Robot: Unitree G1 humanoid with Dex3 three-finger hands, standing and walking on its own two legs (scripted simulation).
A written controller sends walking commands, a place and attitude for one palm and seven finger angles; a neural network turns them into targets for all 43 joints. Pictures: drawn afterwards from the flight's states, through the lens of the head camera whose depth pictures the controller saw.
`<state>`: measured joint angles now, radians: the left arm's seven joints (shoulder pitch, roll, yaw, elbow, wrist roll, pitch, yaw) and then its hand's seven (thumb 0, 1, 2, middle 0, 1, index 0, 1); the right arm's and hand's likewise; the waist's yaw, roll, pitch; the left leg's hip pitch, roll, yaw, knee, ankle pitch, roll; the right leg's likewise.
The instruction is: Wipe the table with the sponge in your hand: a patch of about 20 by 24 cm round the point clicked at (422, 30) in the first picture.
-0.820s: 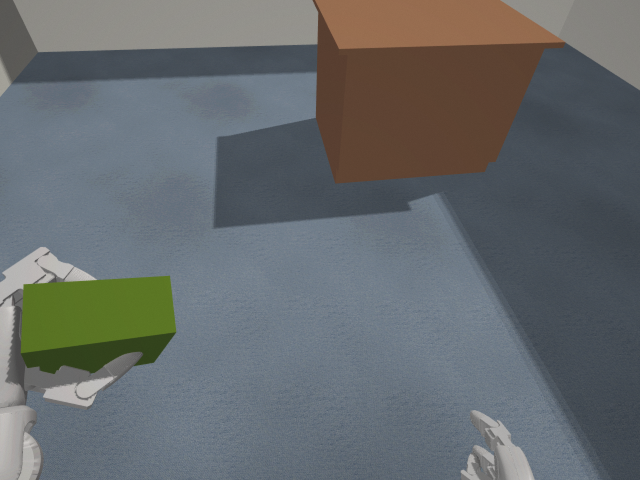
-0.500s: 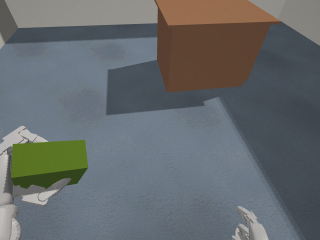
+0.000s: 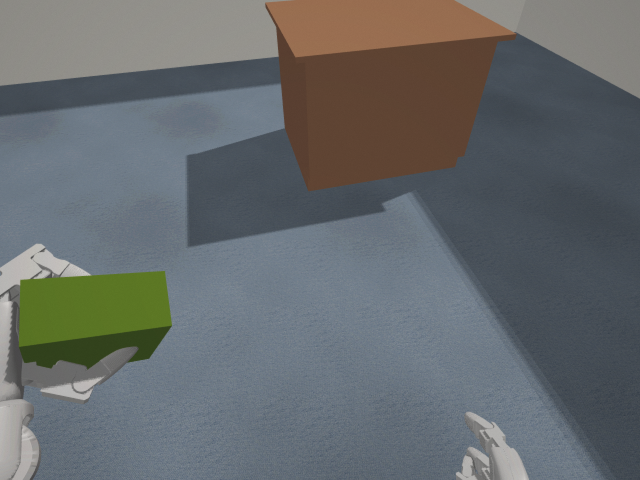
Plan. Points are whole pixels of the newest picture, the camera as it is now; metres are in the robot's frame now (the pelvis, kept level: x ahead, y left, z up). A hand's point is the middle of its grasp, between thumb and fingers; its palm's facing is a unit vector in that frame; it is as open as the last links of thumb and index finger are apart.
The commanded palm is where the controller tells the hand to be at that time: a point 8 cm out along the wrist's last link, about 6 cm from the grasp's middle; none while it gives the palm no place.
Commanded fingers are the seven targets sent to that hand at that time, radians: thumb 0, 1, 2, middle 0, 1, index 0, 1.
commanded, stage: walk to a spot facing it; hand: left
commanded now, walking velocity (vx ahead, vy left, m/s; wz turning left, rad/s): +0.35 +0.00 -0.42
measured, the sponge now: (115, 323) +0.22 +0.22 +0.16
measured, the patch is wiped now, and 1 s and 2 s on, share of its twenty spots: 0.00 0.00 0.00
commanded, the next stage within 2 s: none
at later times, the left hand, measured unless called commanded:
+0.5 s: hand (182, 207) +0.37 +0.20 +0.18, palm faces +0.27 -0.88 -0.40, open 9.4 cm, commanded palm +0.32 +0.24 +0.19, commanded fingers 0.00 0.10 1.30 -1.20 -1.60 -1.20 -1.60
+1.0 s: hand (302, 133) +0.52 +0.07 +0.19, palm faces +0.13 -0.85 -0.51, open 9.4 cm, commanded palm +0.48 +0.13 +0.19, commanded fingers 0.00 0.10 1.30 -1.20 -1.60 -1.20 -1.60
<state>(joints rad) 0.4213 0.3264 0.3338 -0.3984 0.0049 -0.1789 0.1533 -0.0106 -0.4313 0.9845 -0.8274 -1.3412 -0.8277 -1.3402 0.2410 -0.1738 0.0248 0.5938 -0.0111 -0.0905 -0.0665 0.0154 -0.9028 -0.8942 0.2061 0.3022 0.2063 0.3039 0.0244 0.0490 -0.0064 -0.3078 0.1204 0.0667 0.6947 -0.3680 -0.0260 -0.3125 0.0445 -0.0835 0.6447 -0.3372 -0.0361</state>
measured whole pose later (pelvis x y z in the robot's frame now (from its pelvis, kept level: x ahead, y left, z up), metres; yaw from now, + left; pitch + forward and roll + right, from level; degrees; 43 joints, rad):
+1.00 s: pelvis +0.25 -0.09 +0.01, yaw -15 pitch +1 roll +1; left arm 0.54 0.40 0.40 -0.57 -0.02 -0.24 0.14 -0.01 -0.43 0.99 -0.83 -1.35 -0.83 -1.35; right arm 0.19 -0.26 -0.05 0.62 0.00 -0.01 -0.06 0.02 -0.91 -0.89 0.20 0.30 0.20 0.30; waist -0.02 0.00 0.08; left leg -0.61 0.15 0.10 1.00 -0.28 -0.04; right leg -0.24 -0.03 -0.18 0.52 -0.30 -0.07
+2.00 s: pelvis +0.57 -0.23 +0.01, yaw -14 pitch +0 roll +1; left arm 0.49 0.37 0.38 -0.57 -0.02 -0.22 0.18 -0.01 -0.43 1.00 -0.83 -1.35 -0.83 -1.35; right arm 0.24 -0.25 -0.05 0.57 0.00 -0.03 -0.07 0.02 -0.91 -0.90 0.20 0.30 0.20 0.30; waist 0.02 -0.03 0.04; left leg -0.39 0.09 0.21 0.60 -0.23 -0.01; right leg -0.14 -0.09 -0.22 0.57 -0.42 -0.01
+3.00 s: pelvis +0.83 -0.33 +0.01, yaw -2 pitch -1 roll -1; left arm 0.43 0.40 0.40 -0.62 -0.02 -0.21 0.15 -0.01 -0.43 1.01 -0.83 -1.36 -0.83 -1.35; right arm 0.16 -0.10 0.01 0.58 0.01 -0.09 -0.02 0.02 -0.91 -0.89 0.20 0.30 0.20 0.30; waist -0.01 -0.03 0.07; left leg -0.32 0.06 0.11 0.58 -0.25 0.04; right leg -0.53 -0.10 -0.08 1.17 -0.43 0.05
